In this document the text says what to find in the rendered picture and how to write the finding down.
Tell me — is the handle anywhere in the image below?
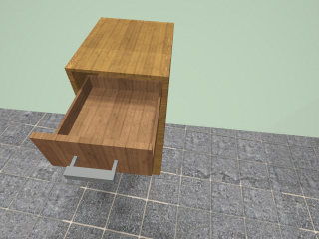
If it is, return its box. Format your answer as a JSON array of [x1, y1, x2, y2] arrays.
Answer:
[[63, 156, 119, 184]]

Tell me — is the drawer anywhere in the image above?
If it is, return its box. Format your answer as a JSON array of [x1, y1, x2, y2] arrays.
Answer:
[[29, 75, 163, 176]]

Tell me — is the cabinet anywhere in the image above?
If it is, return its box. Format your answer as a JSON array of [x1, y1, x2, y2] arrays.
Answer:
[[65, 17, 174, 175]]

